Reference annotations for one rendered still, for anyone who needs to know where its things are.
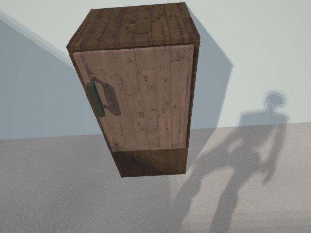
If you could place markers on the cupboard door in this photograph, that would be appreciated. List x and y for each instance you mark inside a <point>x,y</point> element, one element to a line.
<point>146,93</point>

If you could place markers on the handle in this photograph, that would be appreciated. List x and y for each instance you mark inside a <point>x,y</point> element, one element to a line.
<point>95,98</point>

